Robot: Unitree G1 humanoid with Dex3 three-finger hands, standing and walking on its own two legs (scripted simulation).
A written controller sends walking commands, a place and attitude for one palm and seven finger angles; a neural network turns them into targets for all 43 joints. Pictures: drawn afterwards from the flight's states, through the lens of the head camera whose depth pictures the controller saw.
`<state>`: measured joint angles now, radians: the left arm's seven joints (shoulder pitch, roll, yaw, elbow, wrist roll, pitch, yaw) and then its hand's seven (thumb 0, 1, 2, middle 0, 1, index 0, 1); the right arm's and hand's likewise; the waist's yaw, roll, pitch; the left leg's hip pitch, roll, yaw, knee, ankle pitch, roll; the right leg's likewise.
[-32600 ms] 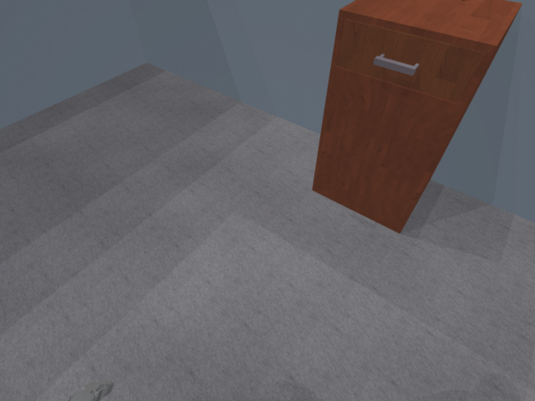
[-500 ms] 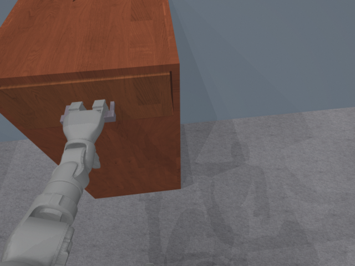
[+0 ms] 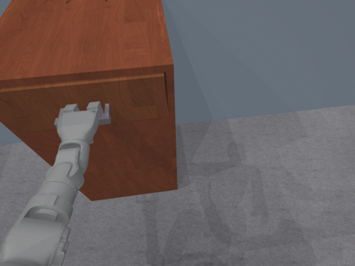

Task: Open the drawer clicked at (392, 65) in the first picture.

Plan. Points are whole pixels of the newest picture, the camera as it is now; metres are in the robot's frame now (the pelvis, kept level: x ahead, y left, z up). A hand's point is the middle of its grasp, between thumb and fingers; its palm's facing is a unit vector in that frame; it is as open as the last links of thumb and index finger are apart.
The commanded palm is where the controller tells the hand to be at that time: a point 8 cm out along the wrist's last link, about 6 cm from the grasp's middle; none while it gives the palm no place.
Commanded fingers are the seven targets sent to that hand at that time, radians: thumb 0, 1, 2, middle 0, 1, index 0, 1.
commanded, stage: close the thumb around the handle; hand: left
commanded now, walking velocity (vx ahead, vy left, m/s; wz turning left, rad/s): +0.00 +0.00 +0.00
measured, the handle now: (84, 115) +0.48 +0.25 +0.03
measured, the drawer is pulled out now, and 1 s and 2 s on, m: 0.01 0.10 0.23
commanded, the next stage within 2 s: pull the drawer open in 0.06 s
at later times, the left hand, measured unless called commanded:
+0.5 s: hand (86, 148) +0.39 +0.23 +0.01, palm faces -0.02 -0.03 -1.00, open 5.9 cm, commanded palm +0.35 +0.24 +0.06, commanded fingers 0.00 0.90 0.90 -0.40 -1.35 -0.40 -1.35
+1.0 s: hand (84, 170) +0.33 +0.22 +0.01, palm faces -0.01 -0.05 -1.00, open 5.8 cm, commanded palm +0.29 +0.23 +0.06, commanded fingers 0.00 0.90 0.90 -0.40 -1.35 -0.40 -1.35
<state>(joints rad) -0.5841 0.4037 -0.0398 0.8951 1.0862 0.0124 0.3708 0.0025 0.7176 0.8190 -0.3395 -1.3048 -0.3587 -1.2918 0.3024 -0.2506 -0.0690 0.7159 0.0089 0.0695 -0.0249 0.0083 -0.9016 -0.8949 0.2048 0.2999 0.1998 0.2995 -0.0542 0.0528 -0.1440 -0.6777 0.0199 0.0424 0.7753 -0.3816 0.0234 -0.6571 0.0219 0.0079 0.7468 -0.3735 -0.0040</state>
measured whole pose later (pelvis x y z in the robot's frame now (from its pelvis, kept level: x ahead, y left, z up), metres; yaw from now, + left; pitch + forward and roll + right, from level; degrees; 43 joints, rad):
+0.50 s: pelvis +0.01 +0.00 +0.01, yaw +0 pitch +14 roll -1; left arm -0.41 0.36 -0.07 0.72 1.07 0.06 0.39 0.01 0.73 0.82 -0.31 -1.33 -0.34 -1.31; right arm 0.27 -0.24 -0.07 0.70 0.02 0.07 -0.02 0.01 -0.90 -0.89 0.20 0.30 0.20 0.30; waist -0.03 0.06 -0.14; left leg -0.61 0.02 0.05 0.74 -0.38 0.02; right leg -0.59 0.02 0.01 0.71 -0.37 0.00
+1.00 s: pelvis +0.01 -0.01 +0.01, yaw +0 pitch +10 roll +0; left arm -0.17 0.32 -0.12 0.47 1.06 0.10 0.37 0.01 0.72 0.82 -0.29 -1.34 -0.36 -1.30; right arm 0.18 -0.24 -0.04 0.67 0.02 0.07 -0.04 0.01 -0.90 -0.90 0.20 0.30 0.20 0.30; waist 0.01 0.05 -0.12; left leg -0.51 0.01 0.04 0.69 -0.37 0.01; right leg -0.50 0.02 0.01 0.69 -0.37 -0.01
